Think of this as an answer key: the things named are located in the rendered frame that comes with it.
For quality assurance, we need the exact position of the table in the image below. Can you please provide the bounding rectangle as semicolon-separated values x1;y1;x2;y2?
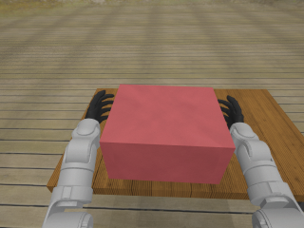
47;88;304;212

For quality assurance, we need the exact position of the robot right hand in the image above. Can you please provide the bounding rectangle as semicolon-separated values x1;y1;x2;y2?
218;95;244;130

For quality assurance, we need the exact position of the left robot upper arm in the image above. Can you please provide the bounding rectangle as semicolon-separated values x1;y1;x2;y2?
43;211;94;228

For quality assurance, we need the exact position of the left robot forearm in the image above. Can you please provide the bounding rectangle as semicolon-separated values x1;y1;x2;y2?
41;118;101;228

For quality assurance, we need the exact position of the right robot forearm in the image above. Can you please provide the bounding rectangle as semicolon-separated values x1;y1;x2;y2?
229;123;304;216

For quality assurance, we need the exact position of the carton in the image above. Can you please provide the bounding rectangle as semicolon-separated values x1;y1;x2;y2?
99;84;236;184

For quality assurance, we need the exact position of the right robot upper arm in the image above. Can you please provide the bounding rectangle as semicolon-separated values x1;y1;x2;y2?
252;208;304;228

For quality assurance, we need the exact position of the robot left hand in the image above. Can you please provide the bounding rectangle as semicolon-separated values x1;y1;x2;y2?
85;90;115;124

